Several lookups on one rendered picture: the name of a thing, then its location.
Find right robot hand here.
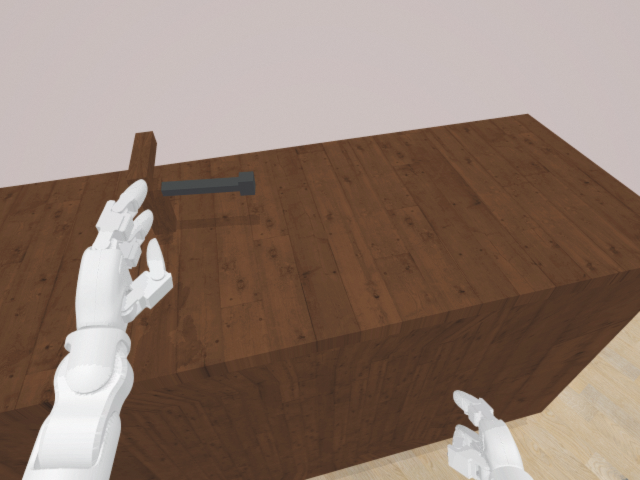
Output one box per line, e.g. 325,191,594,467
447,390,524,480

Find counter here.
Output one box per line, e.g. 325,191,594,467
0,114,640,480

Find robot left forearm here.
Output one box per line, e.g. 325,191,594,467
22,326,134,480

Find left robot hand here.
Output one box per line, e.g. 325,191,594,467
75,179,173,332

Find tap lever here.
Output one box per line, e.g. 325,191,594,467
161,171,256,196

